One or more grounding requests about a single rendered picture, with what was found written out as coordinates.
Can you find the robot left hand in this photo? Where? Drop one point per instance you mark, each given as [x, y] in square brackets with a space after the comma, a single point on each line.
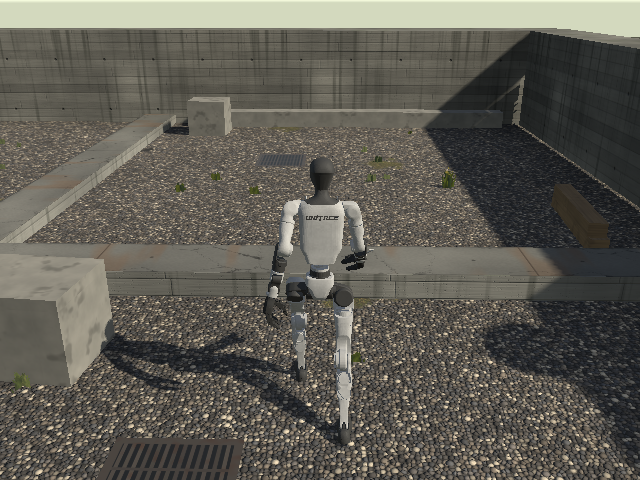
[268, 308]

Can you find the robot left shin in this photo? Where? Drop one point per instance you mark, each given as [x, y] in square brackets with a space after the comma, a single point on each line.
[299, 342]

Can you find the robot right hand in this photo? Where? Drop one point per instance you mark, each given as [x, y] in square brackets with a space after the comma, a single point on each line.
[351, 258]

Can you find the robot right shin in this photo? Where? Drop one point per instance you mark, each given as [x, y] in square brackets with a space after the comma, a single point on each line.
[343, 388]

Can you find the left robot forearm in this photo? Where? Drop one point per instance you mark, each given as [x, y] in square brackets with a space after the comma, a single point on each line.
[277, 274]

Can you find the right robot forearm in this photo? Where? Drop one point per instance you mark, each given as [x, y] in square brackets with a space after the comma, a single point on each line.
[360, 257]

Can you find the robot shin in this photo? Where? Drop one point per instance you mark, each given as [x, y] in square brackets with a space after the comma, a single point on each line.
[343, 388]
[299, 342]

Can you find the robot right upper arm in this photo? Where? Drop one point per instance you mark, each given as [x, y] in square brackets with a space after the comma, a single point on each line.
[353, 213]

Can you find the robot left upper arm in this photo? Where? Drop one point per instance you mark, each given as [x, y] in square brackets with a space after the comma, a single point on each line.
[289, 211]

